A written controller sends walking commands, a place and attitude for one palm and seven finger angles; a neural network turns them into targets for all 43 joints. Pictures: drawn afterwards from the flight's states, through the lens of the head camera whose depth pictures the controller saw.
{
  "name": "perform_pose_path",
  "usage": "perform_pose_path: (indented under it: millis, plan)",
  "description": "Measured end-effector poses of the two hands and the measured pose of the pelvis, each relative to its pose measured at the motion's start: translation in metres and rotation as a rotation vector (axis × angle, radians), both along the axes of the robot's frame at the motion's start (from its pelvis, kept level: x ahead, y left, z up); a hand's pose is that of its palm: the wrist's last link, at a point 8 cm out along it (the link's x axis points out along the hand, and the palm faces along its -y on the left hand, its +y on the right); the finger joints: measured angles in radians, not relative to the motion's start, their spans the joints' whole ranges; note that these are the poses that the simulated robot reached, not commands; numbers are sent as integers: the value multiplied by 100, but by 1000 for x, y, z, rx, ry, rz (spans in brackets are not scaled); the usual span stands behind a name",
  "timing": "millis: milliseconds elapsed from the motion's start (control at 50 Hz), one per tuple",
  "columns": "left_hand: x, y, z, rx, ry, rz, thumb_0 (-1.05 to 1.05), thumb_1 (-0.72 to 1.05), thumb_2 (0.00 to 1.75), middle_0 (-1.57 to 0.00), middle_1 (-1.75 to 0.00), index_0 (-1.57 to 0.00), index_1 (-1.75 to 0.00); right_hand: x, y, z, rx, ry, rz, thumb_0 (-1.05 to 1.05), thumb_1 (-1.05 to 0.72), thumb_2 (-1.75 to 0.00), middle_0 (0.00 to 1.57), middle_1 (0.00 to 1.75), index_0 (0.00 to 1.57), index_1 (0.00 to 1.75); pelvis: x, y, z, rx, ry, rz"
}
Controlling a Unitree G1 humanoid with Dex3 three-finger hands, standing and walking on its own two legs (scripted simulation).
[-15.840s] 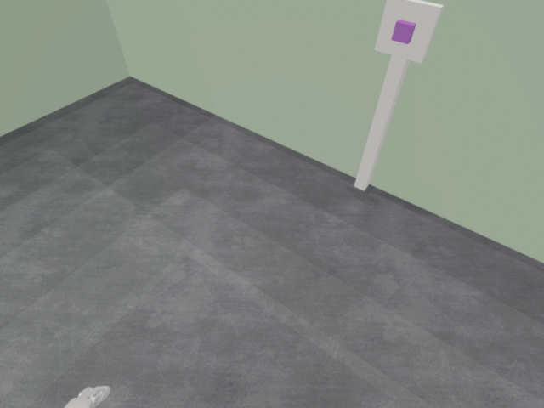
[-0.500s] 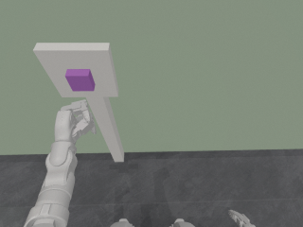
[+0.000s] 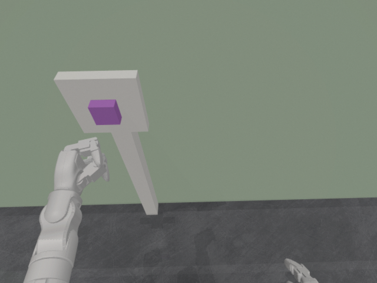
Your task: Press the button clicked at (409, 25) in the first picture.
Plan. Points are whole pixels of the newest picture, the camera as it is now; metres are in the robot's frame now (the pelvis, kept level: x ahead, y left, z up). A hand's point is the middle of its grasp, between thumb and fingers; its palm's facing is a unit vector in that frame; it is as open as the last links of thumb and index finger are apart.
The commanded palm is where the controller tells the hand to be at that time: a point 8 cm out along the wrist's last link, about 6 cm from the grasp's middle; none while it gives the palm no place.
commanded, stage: draw the hand back to the body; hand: left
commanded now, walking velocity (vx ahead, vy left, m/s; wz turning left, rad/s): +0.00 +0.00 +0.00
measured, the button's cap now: (106, 111) +0.50 +0.21 +0.08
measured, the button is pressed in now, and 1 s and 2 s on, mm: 0 0 0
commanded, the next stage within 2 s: step back with the hand held close in 1.24 s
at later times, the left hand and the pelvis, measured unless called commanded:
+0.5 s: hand (53, 198) +0.24 +0.22 +0.13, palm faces +0.25 -0.93 -0.27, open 3.1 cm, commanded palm +0.20 +0.27 +0.15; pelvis +0.01 +0.01 +0.03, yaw +1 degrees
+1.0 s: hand out of the picture +0.19 +0.26 +0.21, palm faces +0.41 -0.81 -0.41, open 3.1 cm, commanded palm +0.14 +0.30 +0.22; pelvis +0.02 +0.01 +0.04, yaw +1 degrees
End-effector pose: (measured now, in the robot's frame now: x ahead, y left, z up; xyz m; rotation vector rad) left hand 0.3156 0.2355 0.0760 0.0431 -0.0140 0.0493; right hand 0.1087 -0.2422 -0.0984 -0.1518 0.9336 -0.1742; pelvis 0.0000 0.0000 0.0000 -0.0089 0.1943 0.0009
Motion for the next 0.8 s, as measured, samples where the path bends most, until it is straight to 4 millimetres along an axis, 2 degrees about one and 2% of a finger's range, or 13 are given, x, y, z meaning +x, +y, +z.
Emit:
perform_pose_path:
  millis: [120,280,360,460,620,800]
  plan:
    - [-32,14,16,-1,-12,26,2,90,90,-130,-150,-129,-149,8,-2,13,-14,-53,11,1,-90,-90,20,30,20,30,1,0,8,-4,-41,8]
    - [-69,17,35,4,-24,-1,2,90,90,-130,-150,-130,-150,45,6,36,-30,-210,57,1,-91,-90,20,30,20,30,-1,4,13,-7,-92,24]
    - [-82,21,49,139,5,89,2,90,90,-130,-150,-130,-150,63,16,51,-34,-266,76,1,-91,-90,20,30,20,30,-1,5,21,-1,-129,22]
    - [-100,25,66,209,16,178,2,90,90,-130,-150,-130,-149,79,31,64,-21,-300,110,1,-90,-90,20,30,20,30,4,8,30,2,-170,20]
    - [-121,40,89,268,6,274,2,90,90,-130,-150,-130,-149,88,47,67,-2,-283,160,1,-90,-90,20,30,20,30,13,12,39,2,-220,21]
    - [-142,49,117,338,-43,316,2,90,90,-130,-150,-130,-149,88,49,64,5,-260,175,1,-90,-90,20,30,20,30,19,15,43,2,-240,19]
